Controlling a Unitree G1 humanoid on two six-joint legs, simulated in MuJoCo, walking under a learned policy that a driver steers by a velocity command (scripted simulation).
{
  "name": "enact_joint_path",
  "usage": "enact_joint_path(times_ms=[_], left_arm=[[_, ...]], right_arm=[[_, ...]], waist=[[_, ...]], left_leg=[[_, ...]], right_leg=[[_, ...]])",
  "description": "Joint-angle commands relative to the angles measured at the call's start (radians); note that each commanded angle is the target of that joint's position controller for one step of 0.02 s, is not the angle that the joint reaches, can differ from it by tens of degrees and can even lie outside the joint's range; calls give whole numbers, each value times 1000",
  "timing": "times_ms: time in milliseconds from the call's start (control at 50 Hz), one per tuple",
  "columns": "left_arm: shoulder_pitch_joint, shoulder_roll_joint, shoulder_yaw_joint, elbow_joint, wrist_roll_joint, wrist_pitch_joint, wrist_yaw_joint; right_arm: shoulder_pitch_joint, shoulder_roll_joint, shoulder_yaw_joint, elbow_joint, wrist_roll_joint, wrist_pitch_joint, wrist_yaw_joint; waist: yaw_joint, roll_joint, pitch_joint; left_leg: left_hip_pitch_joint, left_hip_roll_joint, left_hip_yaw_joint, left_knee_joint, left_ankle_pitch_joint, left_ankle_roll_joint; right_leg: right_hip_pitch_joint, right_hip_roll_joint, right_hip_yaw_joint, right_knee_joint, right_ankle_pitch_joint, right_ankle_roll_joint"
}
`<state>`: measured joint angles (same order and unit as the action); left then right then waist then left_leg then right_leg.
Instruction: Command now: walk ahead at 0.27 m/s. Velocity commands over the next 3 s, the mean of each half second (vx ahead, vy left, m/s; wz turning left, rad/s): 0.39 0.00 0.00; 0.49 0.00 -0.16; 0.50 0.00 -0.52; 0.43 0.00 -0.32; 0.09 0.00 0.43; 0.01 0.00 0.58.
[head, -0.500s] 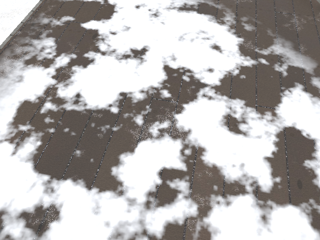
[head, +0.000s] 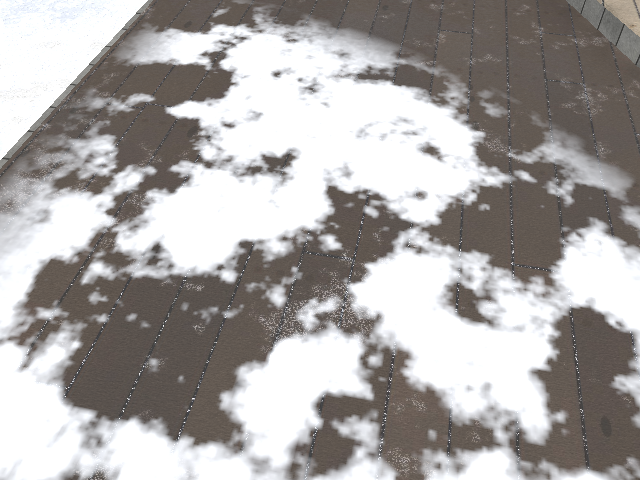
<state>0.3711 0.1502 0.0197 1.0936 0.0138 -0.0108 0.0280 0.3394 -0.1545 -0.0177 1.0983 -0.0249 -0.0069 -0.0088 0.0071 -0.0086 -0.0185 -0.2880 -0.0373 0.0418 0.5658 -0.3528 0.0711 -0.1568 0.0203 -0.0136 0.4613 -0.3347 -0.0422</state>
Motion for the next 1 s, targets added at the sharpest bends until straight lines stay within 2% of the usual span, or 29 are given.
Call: enact_joint_path(times_ms=[20, 40, 80, 100, 120, 140, 160, 180, 220, 240, 260, 320, 420, 480, 520, 560, 580, 600, 620, 640, 660, 680, 720, 760, 780, 820, 860, 880, 1000], left_arm=[[64, 151, 42, -9, 4, -13, 1], [51, 154, 45, -14, 6, -19, 0], [1, 154, 49, -25, -2, -27, -4], [-15, 145, 50, -30, -5, -28, -6], [-27, 125, 47, -39, -1, -34, -7], [-65, 61, 28, -74, -5, -45, -16], [-91, 51, 26, -115, 7, -53, -25], [-131, 121, 43, -125, 35, -54, -33], [-143, 89, 39, -118, 26, -67, -50], [-131, 73, 38, -114, 24, -66, -58], [-138, 85, 41, -115, 27, -62, -63], [-191, 79, 43, -132, 21, -45, -64], [-409, 57, 23, -223, 7, -37, -64], [-444, 79, 25, -250, 3, -37, -60], [-379, 104, 38, -239, 3, -44, -49], [-123, 141, 63, -156, 6, -59, -34], [38, 192, 83, -113, 25, -68, -24], [138, 291, 106, -110, 50, -70, -21], [84, 286, 105, -113, 18, -54, -33], [-46, 232, 90, -130, -1, -53, -36], [-120, 163, 72, -144, -7, -62, -41], [-138, 130, 61, -138, 0, -72, -40], [-104, 89, 44, -106, -1, -84, -32], [-49, 88, 38, -84, -3, -94, -28], [-30, 128, 44, -82, -3, -95, -27], [13, 137, 44, -79, -6, -93, -26], [54, 120, 38, -80, -8, -87, -26], [72, 150, 42, -82, -7, -88, -26], [182, 149, 45, -72, 4, -78, -17]], right_arm=[[-67, -53, -14, -81, -13, -33, 15], [-62, -63, -19, -86, -8, -42, 19], [1, -36, -19, -74, 2, -58, 22], [72, -31, -23, -46, 8, -63, 18], [163, -50, -32, -15, 8, -69, 11], [279, -124, -51, 4, -1, -77, -3], [375, -203, -73, 27, 6, -71, -2], [315, -160, -62, 15, -2, -65, -4], [186, -123, -47, -35, -1, -76, 3], [152, -124, -46, -45, 4, -81, -2], [142, -108, -39, -46, 7, -89, -6], [212, -81, -24, -13, 9, -100, -9], [237, -93, -16, 0, 6, -104, -10], [235, -119, -21, 8, 6, -106, -13], [205, -136, -26, 8, 5, -107, -15], [178, -158, -33, 8, 6, -101, -15], [178, -146, -29, -5, 10, -98, -12], [268, -34, -9, -32, 37, -95, 1], [269, -88, -29, -26, 29, -93, 6], [153, -123, -41, -61, 15, -89, 7], [69, -118, -40, -85, 6, -94, 12], [48, -94, -40, -87, 0, -92, 14], [76, -63, -38, -83, -22, -67, 23], [36, -60, -40, -99, -20, -51, 27], [14, -55, -38, -119, -21, -46, 29], [-107, -74, -38, -166, -20, -43, 29], [-193, -92, -43, -190, -13, -38, 30], [-230, -75, -36, -215, -9, -40, 32], [-440, -94, -29, -300, 5, -52, 33]], waist=[[16, -118, 186], [2, -98, 172], [-43, -90, 170], [-70, -73, 170], [-101, -25, 158], [-145, 164, 131], [-162, 324, 123], [-119, 174, 169], [-52, 36, 173], [-28, 53, 140], [-21, 57, 141], [-19, 57, 132], [-53, 103, 158], [-46, 114, 164], [-3, 104, 128], [105, 75, -7], [160, 44, -98], [123, -154, -241], [108, -159, -269], [54, -82, -91], [41, -14, 7], [8, 8, 41], [-36, -17, 58], [-47, -13, 70], [-52, -46, 75], [-28, -24, 114], [-2, -7, 114], [3, -51, 119], [78, -51, 106]], left_leg=[[-186, 37, 5, 148, -6, 6], [-174, 43, 1, 132, -29, 10], [-6, 21, 36, -21, -18, 22], [140, -12, 55, -97, 9, 23], [293, 9, 1, -148, -2, 28], [428, 205, -306, -312, -211, 72], [467, 397, -639, -455, -380, 163], [377, 417, -646, -442, -356, 189], [294, 336, -463, -438, -118, 143], [281, 319, -422, -463, -107, 138], [267, 290, -364, -475, -11, 131], [317, 240, -218, -437, 330, 115], [258, 204, -113, -432, 526, 115], [281, 238, -104, -415, 614, 114], [323, 249, -76, -311, 862, 96], [315, 213, -28, -6, 1015, 64], [143, 178, -13, 238, 783, 50], [-170, 40, 36, 636, 171, 13], [-304, -36, -74, 816, -142, 24], [-378, 47, -97, 827, -40, 38], [-359, 85, -90, 763, 48, 39], [-311, 114, -91, 702, 86, 36], [-213, 139, -83, 618, 92, 14], [-228, 141, -55, 562, 124, -3], [-252, 144, -46, 510, 143, -16], [-323, 152, -33, 406, 207, -51], [-370, 133, -16, 322, 283, -69], [-361, 137, -22, 240, 306, -77], [-382, 79, -9, 76, 328, -85]], right_leg=[[-70, -312, 397, -344, -385, -176], [-57, -304, 371, -330, -340, -169], [-140, -246, 267, -268, -292, -141], [-224, -202, 218, -208, -285, -125], [-326, -157, 166, -104, -259, -104], [-484, -55, 37, 165, -188, -59], [-633, 26, -81, 421, -203, -46], [-651, -35, -8, 572, -170, -65], [-602, -86, 30, 609, -7, -66], [-581, -96, 20, 587, 44, -52], [-564, -104, 12, 570, 87, -35], [-589, -86, -33, 526, 151, -8], [-495, -50, -96, 251, 259, 1], [-404, -35, -107, 153, 267, -36], [-298, -2, -115, 122, 228, -74], [-18, 52, -133, 48, 220, -115], [226, -58, -12, 36, 145, -150], [490, -372, 456, -33, -69, -251], [454, -440, 763, -222, -159, -311], [305, -397, 608, -243, -244, -270], [147, -357, 472, -276, -146, -238], [63, -312, 379, -289, -14, -208], [-61, -254, 268, -314, 122, -186], [-66, -195, 194, -316, 244, -173], [-69, -209, 194, -325, 257, -191], [-56, -203, 196, -349, 267, -206], [2, -165, 183, -351, 298, -177], [-1, -187, 193, -338, 346, -186], [176, -178, 217, -236, 540, -184]])
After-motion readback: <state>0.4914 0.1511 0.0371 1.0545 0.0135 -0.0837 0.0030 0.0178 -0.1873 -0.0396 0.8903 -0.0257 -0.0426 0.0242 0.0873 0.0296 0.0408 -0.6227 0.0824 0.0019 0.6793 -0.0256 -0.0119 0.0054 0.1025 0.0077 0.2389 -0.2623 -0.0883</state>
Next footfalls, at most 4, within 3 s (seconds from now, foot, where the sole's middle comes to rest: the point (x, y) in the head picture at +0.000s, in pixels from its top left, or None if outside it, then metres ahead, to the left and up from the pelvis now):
0.58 right None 0.42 -0.08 -0.78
1.12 left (299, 402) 0.74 0.08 -0.78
1.66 right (416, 338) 0.92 -0.21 -0.78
2.18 left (407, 265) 1.17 -0.21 -0.78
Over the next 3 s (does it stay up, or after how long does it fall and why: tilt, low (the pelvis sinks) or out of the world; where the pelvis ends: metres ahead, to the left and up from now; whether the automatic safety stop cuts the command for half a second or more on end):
stays up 1.04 -0.28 0.00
